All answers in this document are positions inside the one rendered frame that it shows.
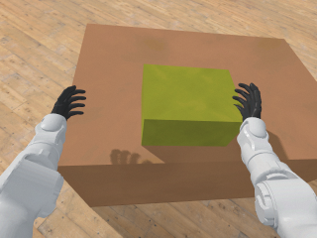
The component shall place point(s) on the carton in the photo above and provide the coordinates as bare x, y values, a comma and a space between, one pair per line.
188, 106

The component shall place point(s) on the right robot upper arm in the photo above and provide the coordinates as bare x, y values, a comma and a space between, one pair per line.
288, 206

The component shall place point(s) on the robot left forearm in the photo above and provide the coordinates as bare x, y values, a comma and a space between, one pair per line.
45, 148

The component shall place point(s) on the left robot hand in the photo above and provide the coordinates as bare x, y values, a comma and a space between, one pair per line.
63, 105

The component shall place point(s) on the robot right forearm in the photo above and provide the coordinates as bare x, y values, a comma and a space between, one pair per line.
258, 156

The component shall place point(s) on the right robot hand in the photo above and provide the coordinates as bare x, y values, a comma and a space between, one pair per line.
253, 105

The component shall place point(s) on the pedestal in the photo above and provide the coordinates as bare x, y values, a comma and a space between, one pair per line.
103, 158

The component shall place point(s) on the left robot upper arm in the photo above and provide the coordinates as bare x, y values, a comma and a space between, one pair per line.
30, 193

